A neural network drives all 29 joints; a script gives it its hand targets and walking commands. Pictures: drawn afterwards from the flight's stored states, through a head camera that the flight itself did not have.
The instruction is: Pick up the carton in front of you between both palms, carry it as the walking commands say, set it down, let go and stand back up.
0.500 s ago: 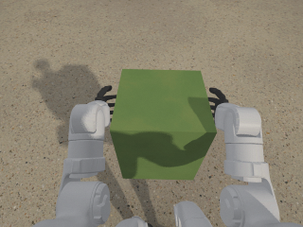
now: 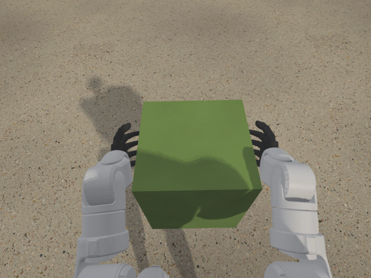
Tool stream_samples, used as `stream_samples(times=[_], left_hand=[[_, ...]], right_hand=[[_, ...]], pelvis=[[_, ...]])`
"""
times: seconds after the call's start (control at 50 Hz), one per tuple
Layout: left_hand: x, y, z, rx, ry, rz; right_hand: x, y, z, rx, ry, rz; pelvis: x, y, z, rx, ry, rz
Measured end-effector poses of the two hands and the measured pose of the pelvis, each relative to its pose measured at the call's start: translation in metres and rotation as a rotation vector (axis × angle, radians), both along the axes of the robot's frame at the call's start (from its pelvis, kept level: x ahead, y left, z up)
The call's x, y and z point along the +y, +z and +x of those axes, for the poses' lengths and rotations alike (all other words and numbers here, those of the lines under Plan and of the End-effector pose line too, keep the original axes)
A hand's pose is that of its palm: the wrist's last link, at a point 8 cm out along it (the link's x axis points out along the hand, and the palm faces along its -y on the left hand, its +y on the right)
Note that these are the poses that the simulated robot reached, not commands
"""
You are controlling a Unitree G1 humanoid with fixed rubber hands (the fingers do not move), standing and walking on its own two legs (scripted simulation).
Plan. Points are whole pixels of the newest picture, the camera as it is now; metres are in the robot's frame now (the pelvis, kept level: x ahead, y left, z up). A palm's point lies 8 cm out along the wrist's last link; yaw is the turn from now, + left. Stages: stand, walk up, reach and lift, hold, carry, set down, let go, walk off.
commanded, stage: carry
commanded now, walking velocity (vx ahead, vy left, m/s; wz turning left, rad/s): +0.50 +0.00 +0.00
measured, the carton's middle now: (193, 169) +0.35 +0.02 +0.01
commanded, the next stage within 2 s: none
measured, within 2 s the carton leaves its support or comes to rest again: neither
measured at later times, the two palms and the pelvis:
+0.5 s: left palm (142, 78) +0.59 +0.17 +0.08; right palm (253, 84) +0.57 -0.13 +0.08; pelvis +0.31 +0.04 -0.01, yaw -4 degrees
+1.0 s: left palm (145, 55) +0.71 +0.18 +0.06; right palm (242, 57) +0.71 -0.12 +0.06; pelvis +0.44 +0.03 -0.02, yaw -1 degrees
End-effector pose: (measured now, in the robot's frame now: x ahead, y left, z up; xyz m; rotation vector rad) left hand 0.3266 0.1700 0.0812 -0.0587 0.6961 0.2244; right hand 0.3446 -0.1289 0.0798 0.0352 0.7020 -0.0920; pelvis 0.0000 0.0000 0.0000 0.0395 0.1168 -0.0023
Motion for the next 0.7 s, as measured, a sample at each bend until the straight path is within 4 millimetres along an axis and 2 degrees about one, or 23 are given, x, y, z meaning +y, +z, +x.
stream_samples(times=[0.1,0.18,0.3,0.36,0.44,0.56,0.62,0.7], left_hand=[[0.015,0.015,0.057,-0.041,-0.013,-0.014],[0.025,0.005,0.105,-0.073,-0.064,-0.035],[0.019,-0.011,0.155,0.041,-0.122,-0.052],[0.014,-0.009,0.184,0.05,-0.148,-0.041],[0.008,-0.005,0.226,0.023,-0.146,-0.032],[-0.007,-0.008,0.294,-0.034,-0.116,0.0],[-0.009,-0.015,0.317,0.018,-0.108,0.021],[-0.004,-0.019,0.333,0.059,-0.085,0.014]], right_hand=[[0.015,0.008,0.045,-0.039,-0.043,0.022],[0.024,0.003,0.078,-0.072,-0.095,0.009],[0.018,-0.006,0.112,0.042,-0.143,-0.021],[0.014,-0.002,0.137,0.051,-0.159,-0.02],[0.008,0.002,0.183,0.024,-0.15,-0.021],[-0.008,-0.01,0.261,-0.034,-0.115,0.01],[-0.01,-0.021,0.286,0.018,-0.104,0.027],[-0.005,-0.025,0.308,0.059,-0.094,0.034]], pelvis=[[0.023,-0.004,0.075,-0.015,-0.002,-0.004],[0.044,-0.023,0.135,-0.042,-0.032,-0.007],[0.056,-0.01,0.201,-0.039,-0.059,-0.039],[0.056,-0.004,0.232,-0.04,-0.059,-0.054],[0.048,-0.004,0.276,-0.044,-0.061,-0.059],[0.027,-0.026,0.346,-0.068,-0.045,-0.051],[0.024,-0.024,0.365,-0.059,-0.026,-0.061],[0.023,-0.017,0.387,-0.059,-0.021,-0.05]])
